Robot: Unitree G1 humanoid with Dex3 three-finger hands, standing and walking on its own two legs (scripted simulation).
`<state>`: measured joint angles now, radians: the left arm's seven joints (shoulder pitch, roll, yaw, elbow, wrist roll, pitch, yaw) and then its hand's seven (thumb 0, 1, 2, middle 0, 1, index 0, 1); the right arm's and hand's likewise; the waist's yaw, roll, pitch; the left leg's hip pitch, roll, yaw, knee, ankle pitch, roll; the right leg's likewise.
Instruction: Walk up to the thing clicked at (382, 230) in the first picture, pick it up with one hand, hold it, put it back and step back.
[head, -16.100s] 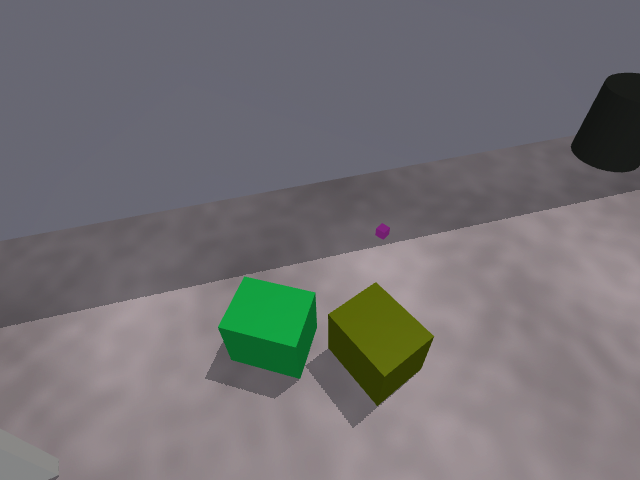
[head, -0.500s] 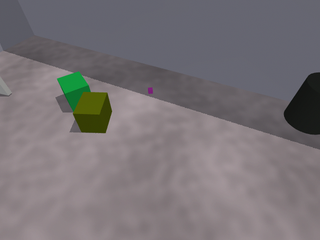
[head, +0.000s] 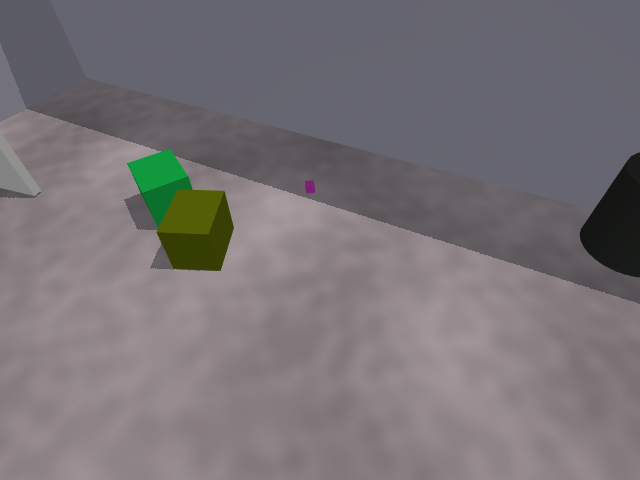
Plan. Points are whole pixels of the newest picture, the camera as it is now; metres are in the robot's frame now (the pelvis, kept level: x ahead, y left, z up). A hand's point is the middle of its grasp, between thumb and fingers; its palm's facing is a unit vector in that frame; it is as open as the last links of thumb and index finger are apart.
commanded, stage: stand
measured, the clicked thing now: (310, 186) +1.55 +0.13 -0.76
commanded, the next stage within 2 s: none
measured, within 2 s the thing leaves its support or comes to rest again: neither
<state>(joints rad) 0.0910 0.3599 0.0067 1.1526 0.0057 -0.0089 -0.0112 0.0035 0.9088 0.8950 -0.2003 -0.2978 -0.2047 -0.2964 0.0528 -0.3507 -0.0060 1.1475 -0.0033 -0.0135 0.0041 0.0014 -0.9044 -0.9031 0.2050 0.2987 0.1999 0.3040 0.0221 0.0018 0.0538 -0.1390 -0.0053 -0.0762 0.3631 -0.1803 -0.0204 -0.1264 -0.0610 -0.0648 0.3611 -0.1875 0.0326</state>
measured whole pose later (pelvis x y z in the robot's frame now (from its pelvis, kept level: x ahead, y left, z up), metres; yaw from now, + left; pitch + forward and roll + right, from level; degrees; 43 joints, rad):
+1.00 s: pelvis +0.00 -0.02 +0.00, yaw -2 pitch -2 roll +0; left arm 0.09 0.35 0.00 1.13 0.01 -0.01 -0.01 0.00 0.91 0.89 -0.20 -0.30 -0.21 -0.30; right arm 0.09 -0.35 0.00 1.15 -0.01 -0.01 0.00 0.00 -0.91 -0.90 0.20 0.30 0.20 0.30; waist 0.01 0.01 0.05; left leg -0.11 0.03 -0.05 0.31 -0.17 -0.05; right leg -0.13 -0.03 -0.04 0.34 -0.18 0.01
